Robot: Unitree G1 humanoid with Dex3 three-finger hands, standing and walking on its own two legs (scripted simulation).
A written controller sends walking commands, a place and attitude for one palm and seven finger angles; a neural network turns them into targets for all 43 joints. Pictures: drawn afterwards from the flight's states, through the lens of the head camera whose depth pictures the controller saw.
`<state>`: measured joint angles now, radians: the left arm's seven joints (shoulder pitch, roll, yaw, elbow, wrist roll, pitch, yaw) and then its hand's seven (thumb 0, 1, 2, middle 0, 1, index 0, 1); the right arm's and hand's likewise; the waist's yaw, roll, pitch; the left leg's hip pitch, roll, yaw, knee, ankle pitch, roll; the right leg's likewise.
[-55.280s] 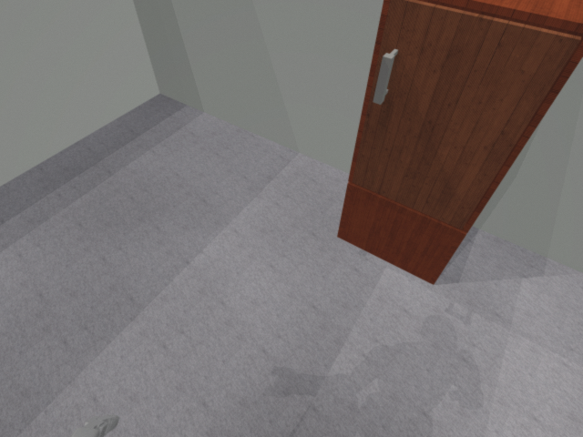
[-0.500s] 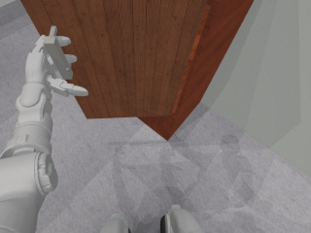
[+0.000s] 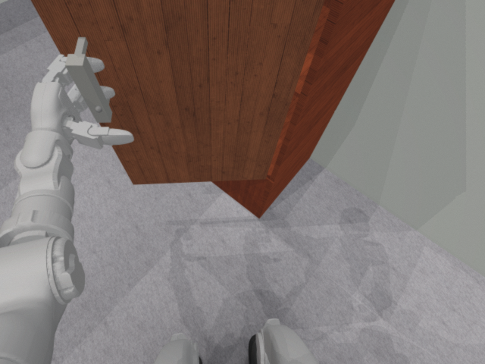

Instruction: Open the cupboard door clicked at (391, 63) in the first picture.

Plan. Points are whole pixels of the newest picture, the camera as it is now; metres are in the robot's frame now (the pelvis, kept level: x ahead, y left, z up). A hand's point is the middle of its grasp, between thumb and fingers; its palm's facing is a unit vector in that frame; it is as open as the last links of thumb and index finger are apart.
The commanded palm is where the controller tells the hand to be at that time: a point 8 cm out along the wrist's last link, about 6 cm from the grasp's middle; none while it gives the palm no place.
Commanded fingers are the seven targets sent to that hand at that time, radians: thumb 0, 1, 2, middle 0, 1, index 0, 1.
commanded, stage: close the thumb around the handle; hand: left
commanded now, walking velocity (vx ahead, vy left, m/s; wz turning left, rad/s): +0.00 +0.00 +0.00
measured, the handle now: (93, 82) +0.56 +0.20 +0.08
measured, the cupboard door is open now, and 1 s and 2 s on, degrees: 44 51 88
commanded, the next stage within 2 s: pull the door open along its arc in 0.52 s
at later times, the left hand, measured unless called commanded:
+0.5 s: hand (103, 109) +0.50 +0.18 +0.08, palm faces -0.01 -1.00 +0.00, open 5.8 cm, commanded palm +0.47 +0.23 +0.08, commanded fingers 0.00 0.90 0.90 -0.40 -1.35 -0.40 -1.35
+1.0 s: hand (105, 135) +0.45 +0.17 +0.08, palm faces -0.03 -1.00 -0.01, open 6.0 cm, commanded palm +0.40 +0.23 +0.08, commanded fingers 0.00 0.90 0.90 -0.40 -1.35 -0.40 -1.35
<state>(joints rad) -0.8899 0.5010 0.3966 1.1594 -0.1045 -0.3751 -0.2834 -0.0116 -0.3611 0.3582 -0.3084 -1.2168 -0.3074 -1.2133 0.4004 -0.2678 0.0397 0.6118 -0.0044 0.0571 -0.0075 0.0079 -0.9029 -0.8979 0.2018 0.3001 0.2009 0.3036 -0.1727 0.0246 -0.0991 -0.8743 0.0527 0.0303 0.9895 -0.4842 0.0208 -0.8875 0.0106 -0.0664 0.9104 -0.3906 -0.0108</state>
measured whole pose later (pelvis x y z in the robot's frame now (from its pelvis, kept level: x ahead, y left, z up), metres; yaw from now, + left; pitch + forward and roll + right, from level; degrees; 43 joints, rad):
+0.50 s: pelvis +0.00 +0.00 +0.00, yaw +0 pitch +21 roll -3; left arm -0.87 0.46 0.38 1.14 -0.10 -0.38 -0.24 0.01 0.70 0.81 -0.35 -1.32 -0.37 -1.34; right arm 0.40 -0.26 0.04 0.61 -0.01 0.06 0.00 0.01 -0.90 -0.90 0.20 0.30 0.20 0.30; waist -0.17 0.03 -0.11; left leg -0.86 0.05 0.04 0.98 -0.48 0.03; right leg -0.87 0.01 -0.06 0.91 -0.39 0.00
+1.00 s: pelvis +0.01 +0.00 +0.01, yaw -1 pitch +18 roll -1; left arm -0.56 0.37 0.35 0.84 -0.17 -0.36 -0.27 0.00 0.71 0.74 -0.32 -1.33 -0.33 -1.34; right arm 0.40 -0.26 0.02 0.56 0.02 0.08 0.01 0.01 -0.90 -0.90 0.20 0.30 0.20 0.30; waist -0.13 0.03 -0.13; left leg -0.75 0.05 0.06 0.90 -0.47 0.02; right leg -0.79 0.02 -0.03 0.85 -0.38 -0.01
